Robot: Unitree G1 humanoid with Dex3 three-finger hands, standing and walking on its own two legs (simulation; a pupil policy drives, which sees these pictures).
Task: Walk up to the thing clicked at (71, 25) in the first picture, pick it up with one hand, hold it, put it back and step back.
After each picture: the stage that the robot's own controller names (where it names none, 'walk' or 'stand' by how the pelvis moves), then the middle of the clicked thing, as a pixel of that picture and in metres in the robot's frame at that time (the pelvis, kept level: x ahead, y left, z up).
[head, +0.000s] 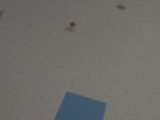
stand; (72, 27) +1.62 +0.15 -0.72
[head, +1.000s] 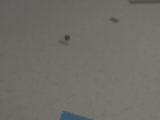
walk; (67, 40) +1.49 +0.14 -0.72
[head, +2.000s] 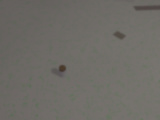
walk; (62, 71) +0.90 +0.14 -0.72
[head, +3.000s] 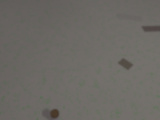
walk; (55, 116) +0.49 +0.18 -0.71
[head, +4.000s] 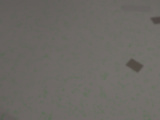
stand; out of the picture +0.30 +0.20 -0.70
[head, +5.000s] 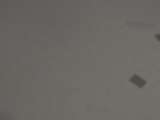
stand; out of the picture +0.27 +0.19 -0.72
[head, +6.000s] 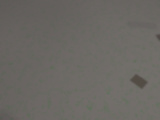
stand; out of the picture +0.28 +0.19 -0.73
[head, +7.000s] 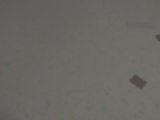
stand; out of the picture +0.27 +0.20 -0.73
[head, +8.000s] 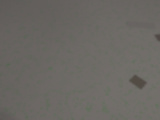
stand; out of the picture +0.26 +0.19 -0.73
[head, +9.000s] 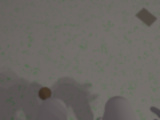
go down; (46, 94) +0.33 +0.19 -0.46
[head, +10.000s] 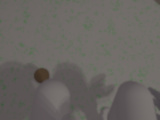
go down; (43, 77) +0.37 +0.19 -0.32
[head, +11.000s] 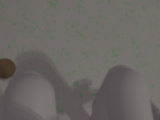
close in; (6, 70) +0.36 +0.22 -0.24
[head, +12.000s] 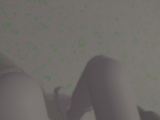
close; out of the picture +0.37 +0.23 -0.22
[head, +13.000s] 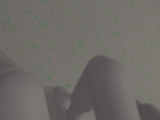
close; out of the picture +0.37 +0.25 -0.22
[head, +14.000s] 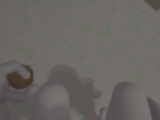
lift; (22, 85) +0.30 +0.22 -0.07
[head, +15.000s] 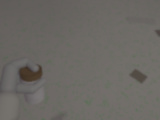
hold; (33, 84) +0.33 +0.18 +0.05
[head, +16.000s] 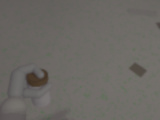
hold; (39, 88) +0.32 +0.17 +0.00
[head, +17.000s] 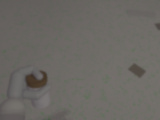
hold; (39, 89) +0.32 +0.17 +0.00
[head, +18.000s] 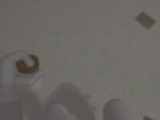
crouch; (31, 73) +0.37 +0.19 -0.07
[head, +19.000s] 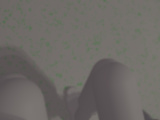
lower; out of the picture +0.39 +0.24 -0.22
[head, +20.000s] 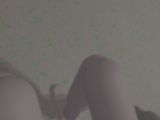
lower; out of the picture +0.40 +0.28 -0.22
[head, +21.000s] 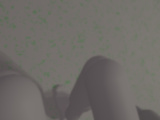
lower; out of the picture +0.39 +0.27 -0.22
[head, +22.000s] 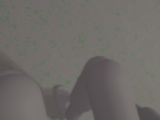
lower; out of the picture +0.39 +0.27 -0.22
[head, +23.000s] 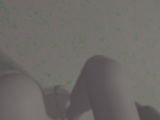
lower; out of the picture +0.39 +0.26 -0.22
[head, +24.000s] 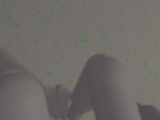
withdraw; out of the picture +0.37 +0.24 -0.22
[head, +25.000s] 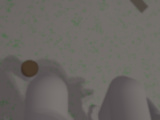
stand; (29, 71) +0.38 +0.20 -0.28
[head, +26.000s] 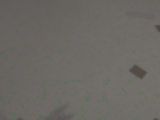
stand; out of the picture +0.31 +0.18 -0.64
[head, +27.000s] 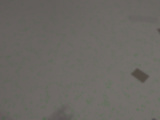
stand; out of the picture +0.31 +0.19 -0.67
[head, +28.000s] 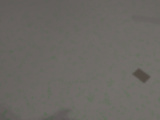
stand; out of the picture +0.31 +0.19 -0.68
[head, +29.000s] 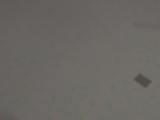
walk; out of the picture +0.33 +0.19 -0.72
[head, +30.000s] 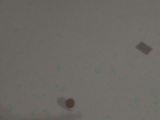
walk; (70, 105) +0.45 +0.10 -0.70
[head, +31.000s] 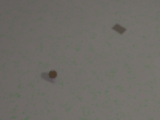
walk; (53, 77) +0.68 +0.23 -0.70
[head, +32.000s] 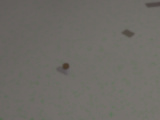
stand; (66, 69) +0.96 +0.26 -0.71
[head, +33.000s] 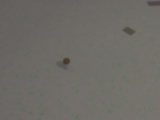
stand; (66, 64) +0.97 +0.20 -0.71
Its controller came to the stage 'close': yes
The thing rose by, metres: 0.72
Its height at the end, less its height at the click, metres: +0.00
